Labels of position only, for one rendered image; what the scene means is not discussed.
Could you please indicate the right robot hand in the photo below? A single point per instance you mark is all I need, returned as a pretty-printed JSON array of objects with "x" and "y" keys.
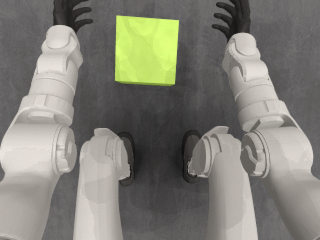
[{"x": 239, "y": 22}]

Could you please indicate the left robot hand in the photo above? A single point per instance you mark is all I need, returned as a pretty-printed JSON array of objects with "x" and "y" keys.
[{"x": 63, "y": 14}]

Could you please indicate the left robot forearm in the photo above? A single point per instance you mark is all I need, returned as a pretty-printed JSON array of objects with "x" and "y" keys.
[{"x": 54, "y": 82}]

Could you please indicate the right robot upper arm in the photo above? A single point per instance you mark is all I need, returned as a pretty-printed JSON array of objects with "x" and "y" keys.
[{"x": 281, "y": 158}]

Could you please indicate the right robot forearm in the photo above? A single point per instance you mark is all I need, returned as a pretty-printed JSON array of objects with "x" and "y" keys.
[{"x": 252, "y": 88}]

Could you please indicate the carton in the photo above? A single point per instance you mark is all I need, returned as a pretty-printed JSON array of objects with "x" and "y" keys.
[{"x": 146, "y": 50}]

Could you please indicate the left robot thigh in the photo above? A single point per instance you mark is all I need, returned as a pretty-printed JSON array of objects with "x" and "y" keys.
[{"x": 97, "y": 215}]

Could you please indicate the right robot foot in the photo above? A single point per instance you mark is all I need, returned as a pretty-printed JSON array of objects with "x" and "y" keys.
[{"x": 189, "y": 141}]

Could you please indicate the left robot upper arm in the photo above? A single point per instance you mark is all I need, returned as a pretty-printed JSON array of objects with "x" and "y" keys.
[{"x": 34, "y": 156}]

